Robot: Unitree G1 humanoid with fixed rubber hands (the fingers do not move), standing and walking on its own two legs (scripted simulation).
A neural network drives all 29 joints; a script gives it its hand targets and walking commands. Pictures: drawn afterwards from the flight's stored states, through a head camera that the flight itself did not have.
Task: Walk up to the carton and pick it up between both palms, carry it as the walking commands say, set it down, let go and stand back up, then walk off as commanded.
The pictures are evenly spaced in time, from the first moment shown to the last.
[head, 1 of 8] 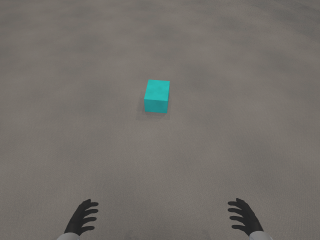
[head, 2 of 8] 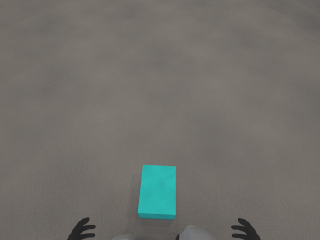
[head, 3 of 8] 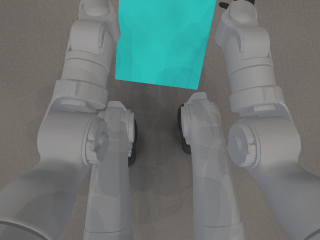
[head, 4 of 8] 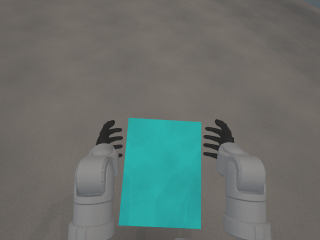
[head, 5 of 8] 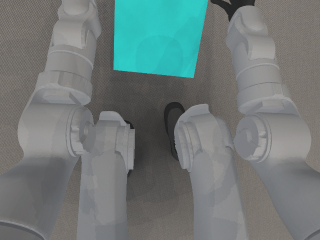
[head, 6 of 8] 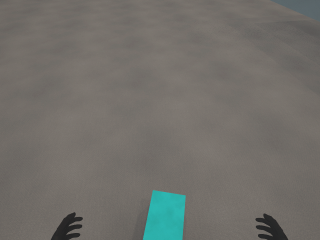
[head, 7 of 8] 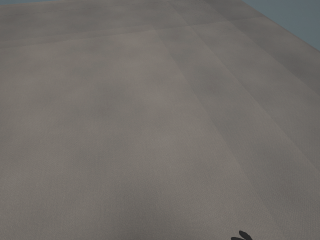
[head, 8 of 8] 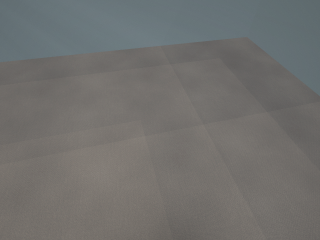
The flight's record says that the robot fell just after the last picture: no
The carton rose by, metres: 0.68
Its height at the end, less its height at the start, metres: +0.00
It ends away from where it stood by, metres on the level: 0.62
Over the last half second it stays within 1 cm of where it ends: yes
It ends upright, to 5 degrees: yes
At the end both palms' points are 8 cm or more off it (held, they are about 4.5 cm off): yes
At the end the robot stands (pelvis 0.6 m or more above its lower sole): yes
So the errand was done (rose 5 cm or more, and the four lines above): yes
